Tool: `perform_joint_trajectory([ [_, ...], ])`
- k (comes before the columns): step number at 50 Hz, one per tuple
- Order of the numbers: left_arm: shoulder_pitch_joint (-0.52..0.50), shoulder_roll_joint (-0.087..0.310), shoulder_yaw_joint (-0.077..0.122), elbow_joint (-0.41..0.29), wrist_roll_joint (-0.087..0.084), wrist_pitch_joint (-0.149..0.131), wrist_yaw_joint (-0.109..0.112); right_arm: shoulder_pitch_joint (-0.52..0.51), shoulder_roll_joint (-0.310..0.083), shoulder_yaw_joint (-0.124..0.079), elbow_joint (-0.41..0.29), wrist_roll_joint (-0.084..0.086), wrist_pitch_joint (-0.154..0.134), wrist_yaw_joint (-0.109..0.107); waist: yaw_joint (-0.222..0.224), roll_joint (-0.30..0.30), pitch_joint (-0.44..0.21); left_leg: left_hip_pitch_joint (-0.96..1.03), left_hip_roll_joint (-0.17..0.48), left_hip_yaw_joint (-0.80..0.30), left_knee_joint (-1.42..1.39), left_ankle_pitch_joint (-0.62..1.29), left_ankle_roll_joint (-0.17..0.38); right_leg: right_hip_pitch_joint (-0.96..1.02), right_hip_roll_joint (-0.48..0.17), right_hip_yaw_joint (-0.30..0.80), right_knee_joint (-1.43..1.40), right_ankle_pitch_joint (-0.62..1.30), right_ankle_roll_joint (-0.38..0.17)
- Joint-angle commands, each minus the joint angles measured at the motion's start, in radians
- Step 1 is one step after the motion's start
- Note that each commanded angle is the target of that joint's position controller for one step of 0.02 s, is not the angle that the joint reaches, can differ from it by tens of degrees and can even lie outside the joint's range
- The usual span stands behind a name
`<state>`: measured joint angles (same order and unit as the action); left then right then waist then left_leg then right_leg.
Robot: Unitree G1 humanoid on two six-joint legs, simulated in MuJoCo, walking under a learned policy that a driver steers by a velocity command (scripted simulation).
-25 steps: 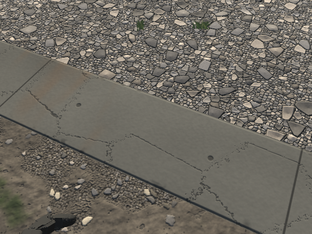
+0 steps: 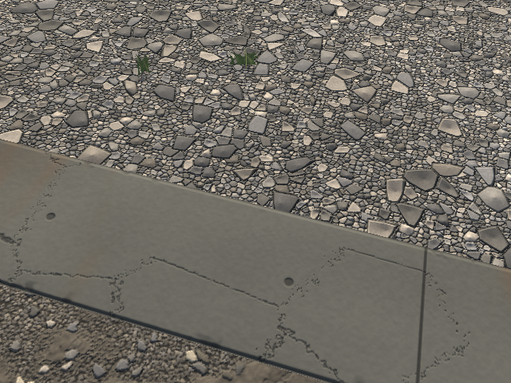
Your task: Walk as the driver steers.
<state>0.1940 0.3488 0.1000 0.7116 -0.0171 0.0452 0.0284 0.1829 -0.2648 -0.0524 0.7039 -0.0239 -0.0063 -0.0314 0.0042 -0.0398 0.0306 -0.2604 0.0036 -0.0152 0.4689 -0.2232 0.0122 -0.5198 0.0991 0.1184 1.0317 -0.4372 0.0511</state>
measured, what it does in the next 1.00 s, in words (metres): steps on the spot: right foot, then left foot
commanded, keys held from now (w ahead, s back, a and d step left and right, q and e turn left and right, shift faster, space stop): e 0.28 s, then no key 0.14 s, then q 0.58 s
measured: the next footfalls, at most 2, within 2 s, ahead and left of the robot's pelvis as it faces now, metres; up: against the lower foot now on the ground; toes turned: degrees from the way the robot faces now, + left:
right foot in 0.28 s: +0.02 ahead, -0.15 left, +0.00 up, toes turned -12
left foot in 0.72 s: +0.05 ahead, +0.07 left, +0.00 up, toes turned -7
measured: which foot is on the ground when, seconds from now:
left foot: down 0.00-0.30, up 0.32-0.70, down 0.72-1.00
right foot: up 0.00-0.26, down 0.28-0.74, up 0.76-1.00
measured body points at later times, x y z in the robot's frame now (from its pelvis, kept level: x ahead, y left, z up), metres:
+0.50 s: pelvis +0.00 -0.05 +0.00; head +0.02 -0.09 +0.45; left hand +0.22 +0.17 -0.08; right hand +0.04 -0.37 -0.12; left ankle +0.03 +0.10 -0.67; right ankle -0.02 -0.14 -0.74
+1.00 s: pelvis -0.01 -0.06 +0.00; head +0.03 -0.05 +0.45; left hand +0.17 +0.23 -0.10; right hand +0.12 -0.36 -0.10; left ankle +0.01 +0.08 -0.74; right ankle -0.01 -0.18 -0.71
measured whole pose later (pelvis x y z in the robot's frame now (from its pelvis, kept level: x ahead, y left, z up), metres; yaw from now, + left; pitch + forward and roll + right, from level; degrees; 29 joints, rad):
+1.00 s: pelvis -0.01 -0.06 +0.00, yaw +0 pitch +1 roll -1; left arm 0.10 0.30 0.08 0.73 -0.01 0.02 0.02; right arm 0.19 -0.32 -0.08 0.71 0.02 0.04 -0.03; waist -0.02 0.00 0.06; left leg -0.29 -0.02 -0.14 0.49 -0.22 -0.01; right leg -0.36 0.04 0.05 0.72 -0.40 0.06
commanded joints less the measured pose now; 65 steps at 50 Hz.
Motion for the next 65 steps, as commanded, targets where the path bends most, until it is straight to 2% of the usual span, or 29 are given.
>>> perform_joint_trajectory([
  [1, 0.034, 0.063, 0.02, -0.054, -0.006, 0.009, 0.001, -0.063, -0.131, -0.03, -0.078, 0.009, -0.009, -0.01, 0.009, 0.168, -0.044, 0.13, 0.235, -0.152, -0.142, 0.367, 0.179, -0.113, -0.06, -0.03, 0.14, 0.032, 0.05],
  [4, -0.049, 0.038, 0.004, -0.106, -0.011, 0.006, -0.011, -0.004, -0.156, -0.043, -0.06, 0.006, 0.008, -0.018, -0.043, 0.198, -0.067, 0.228, 0.26, -0.122, -0.135, 0.401, 0.205, -0.118, -0.101, -0.066, -0.004, 0.049, 0.072],
  [10, -0.058, 0.047, -0.002, -0.145, -0.005, 0.013, -0.039, -0.018, -0.217, -0.069, -0.051, 0.026, 0.017, 0.001, -0.047, 0.228, -0.097, 0.186, 0.303, -0.048, -0.108, 0.439, 0.205, 0.095, -0.116, -0.162, -0.279, 0.051, 0.027],
  [13, 0.01, 0.049, 0.009, -0.13, -0.004, 0.019, -0.05, -0.044, -0.216, -0.073, -0.04, 0.055, 0.012, 0.005, 0.006, 0.212, -0.1, 0.141, 0.293, 0.002, -0.012, 0.386, 0.141, 0.246, -0.09, -0.197, -0.54, 0.22, -0.044],
  [14, 0.048, 0.076, 0.021, -0.119, 0.0, 0.019, -0.042, 0.006, -0.185, -0.065, -0.017, 0.054, 0.006, 0.008, 0.015, 0.152, -0.113, 0.064, 0.256, 0.055, 0.076, 0.281, 0.074, 0.371, -0.084, -0.158, -0.637, 0.346, -0.081],
  [15, 0.08, 0.172, 0.046, -0.127, 0.0, 0.015, -0.027, 0.033, -0.126, -0.047, -0.024, 0.014, 0.003, 0.014, 0.0, -0.087, -0.138, -0.164, 0.159, 0.151, 0.326, -0.032, -0.027, 0.564, -0.272, 0.111, -0.673, 0.67, -0.155],
  [16, 0.069, 0.24, 0.052, -0.149, 0.029, 0.002, -0.027, -0.037, -0.1, -0.033, -0.083, -0.008, 0.0, 0.008, 0.021, -0.277, -0.14, -0.396, 0.021, 0.112, 0.535, -0.454, -0.089, 0.562, -0.501, 0.386, -0.661, 0.87, -0.371],
  [17, 0.084, 0.168, 0.033, -0.146, 0.046, -0.021, -0.033, -0.095, -0.155, -0.05, -0.079, 0.006, 0.003, 0.001, 0.079, -0.137, -0.179, -0.389, 0.042, -0.011, 0.682, -0.459, -0.088, 0.519, -0.485, 0.337, -0.679, 0.802, -0.412],
  [18, 0.039, 0.135, 0.017, -0.136, 0.045, -0.036, -0.032, -0.088, -0.165, -0.055, -0.07, 0.027, 0.01, 0.0, 0.043, -0.11, -0.143, -0.383, 0.058, -0.032, 0.706, -0.383, -0.075, 0.473, -0.425, 0.238, -0.681, 0.725, -0.36],
  [20, -0.062, 0.088, 0.0, -0.135, 0.015, -0.043, -0.024, -0.044, -0.169, -0.062, -0.031, 0.019, 0.024, -0.012, 0.0, -0.078, -0.104, -0.368, 0.069, -0.039, 0.66, -0.242, -0.082, 0.428, -0.34, 0.147, -0.686, 0.628, -0.278],
  [25, -0.106, -0.02, -0.048, -0.095, 0.039, -0.052, -0.012, 0.024, -0.093, -0.033, 0.02, 0.027, 0.028, 0.003, -0.025, -0.087, -0.122, -0.16, 0.082, -0.026, 0.425, -0.078, -0.106, 0.366, -0.27, 0.002, -0.706, 0.576, -0.25],
  [28, -0.078, 0.031, -0.037, -0.053, 0.05, -0.051, -0.015, -0.022, -0.111, -0.025, 0.005, 0.029, 0.029, 0.011, 0.017, -0.099, -0.074, -0.08, 0.077, -0.005, 0.273, -0.116, -0.097, 0.34, -0.302, 0.03, -0.727, 0.443, -0.27],
  [31, -0.083, 0.087, -0.019, -0.033, 0.033, -0.04, -0.011, -0.023, -0.155, -0.035, -0.009, 0.04, 0.029, 0.009, 0.022, -0.084, -0.023, -0.11, 0.059, 0.011, 0.232, -0.171, -0.078, 0.35, -0.349, 0.086, -0.712, 0.405, -0.292],
  [34, -0.094, 0.095, -0.01, -0.021, 0.015, -0.028, 0.001, 0.019, -0.135, -0.03, -0.004, 0.037, 0.024, 0.013, -0.006, -0.059, -0.032, -0.085, 0.043, 0.038, 0.142, -0.107, -0.048, 0.388, -0.365, 0.076, -0.654, 0.534, -0.279],
  [36, -0.067, 0.084, -0.005, -0.008, 0.009, -0.025, 0.01, 0.033, -0.156, -0.033, -0.011, 0.029, 0.019, 0.018, -0.017, -0.009, -0.05, -0.017, 0.056, -0.004, 0.019, 0.155, 0.0, 0.383, -0.316, 0.015, -0.582, 0.493, -0.209],
  [37, -0.059, 0.062, -0.005, -0.025, 0.026, -0.031, 0.013, 0.036, -0.223, -0.051, -0.015, 0.026, 0.018, 0.014, 0.014, 0.128, -0.076, 0.04, 0.124, -0.107, 0.031, 0.419, 0.05, 0.329, -0.226, -0.077, -0.477, 0.412, -0.148],
  [38, -0.11, 0.037, -0.008, -0.049, 0.04, -0.034, 0.016, 0.061, -0.245, -0.063, -0.01, 0.037, 0.017, 0.012, 0.0, 0.25, -0.096, 0.081, 0.216, -0.279, -0.031, 0.452, 0.158, 0.229, -0.097, -0.191, -0.344, 0.273, -0.069],
  [40, -0.213, 0.01, -0.01, -0.077, 0.029, -0.031, 0.015, 0.119, -0.227, -0.058, -0.012, 0.009, 0.002, 0.007, -0.082, 0.292, -0.091, 0.187, 0.345, -0.483, -0.15, 0.461, 0.311, -0.011, -0.019, -0.096, -0.02, -0.212, -0.028],
  [43, -0.129, 0.022, 0.001, -0.048, 0.012, -0.024, 0.006, -0.009, -0.216, -0.06, -0.04, 0.04, -0.011, 0.002, -0.003, 0.138, -0.076, 0.174, 0.245, -0.329, -0.111, 0.419, 0.21, -0.049, -0.086, -0.04, -0.019, -0.098, -0.013],
  [46, -0.132, -0.011, -0.011, -0.046, 0.012, -0.038, -0.001, -0.012, -0.216, -0.066, -0.046, 0.043, 0.022, -0.008, -0.019, 0.182, -0.111, 0.158, 0.191, -0.302, -0.085, 0.432, 0.189, 0.055, -0.061, -0.075, -0.194, -0.012, 0.022],
  [49, -0.102, 0.011, -0.007, -0.041, 0.0, -0.047, -0.017, -0.023, -0.231, -0.074, -0.061, 0.045, 0.042, -0.008, -0.028, 0.22, -0.129, 0.11, 0.183, -0.343, -0.079, 0.363, 0.184, 0.17, -0.041, -0.082, -0.363, 0.058, 0.02],
  [52, -0.005, 0.037, 0.009, -0.013, 0.006, -0.054, -0.025, -0.068, -0.212, -0.065, -0.077, 0.058, 0.05, -0.008, 0.024, 0.212, -0.118, 0.015, 0.128, -0.375, -0.037, 0.172, 0.12, 0.344, -0.039, -0.103, -0.648, 0.257, -0.011],
  [53, 0.031, 0.089, 0.024, -0.01, 0.017, -0.054, -0.018, -0.038, -0.172, -0.054, -0.075, 0.05, 0.048, -0.009, 0.016, 0.119, -0.128, -0.091, 0.069, -0.328, 0.067, -0.01, 0.064, 0.455, -0.163, 0.004, -0.695, 0.284, -0.055],
  [54, 0.018, 0.19, 0.043, -0.024, 0.036, -0.044, -0.008, 0.014, -0.104, -0.037, -0.087, 0.034, 0.042, -0.005, -0.03, -0.182, -0.111, -0.29, -0.098, -0.152, 0.301, -0.33, -0.011, 0.503, -0.407, 0.282, -0.738, 0.406, -0.186],
  [55, 0.003, 0.169, 0.034, -0.041, 0.071, -0.053, -0.015, 0.005, -0.182, -0.061, -0.096, 0.031, 0.03, -0.008, -0.007, -0.203, -0.097, -0.331, -0.066, -0.152, 0.53, -0.435, -0.042, 0.393, -0.523, 0.428, -0.779, 0.383, -0.315],
  [56, -0.057, 0.111, 0.014, -0.06, 0.069, -0.064, -0.014, 0.009, -0.242, -0.084, -0.076, 0.042, 0.031, -0.008, -0.029, -0.106, -0.056, -0.324, -0.033, -0.171, 0.648, -0.367, -0.045, 0.344, -0.48, 0.345, -0.785, 0.328, -0.316],
  [58, -0.137, 0.057, -0.002, -0.072, 0.036, -0.073, -0.005, 0.045, -0.222, -0.089, -0.035, 0.04, 0.051, -0.014, -0.05, -0.071, -0.015, -0.347, -0.016, -0.144, 0.72, -0.233, -0.068, 0.336, -0.366, 0.162, -0.777, 0.26, -0.241],
  [61, -0.078, 0.045, -0.012, -0.051, 0.031, -0.067, 0.013, 0.003, -0.165, -0.072, -0.062, 0.045, 0.052, -0.009, -0.009, -0.083, -0.019, -0.347, -0.018, -0.103, 0.708, -0.155, -0.102, 0.373, -0.325, 0.051, -0.77, 0.38, -0.259],
  [65, -0.022, 0.072, -0.006, -0.03, 0.027, -0.057, 0.013, -0.053, -0.119, -0.044, -0.098, 0.035, 0.045, -0.001, 0.03, -0.094, -0.065, -0.296, 0.012, -0.082, 0.478, -0.181, -0.12, 0.484, -0.36, 0.031, -0.744, 0.473, -0.293],
])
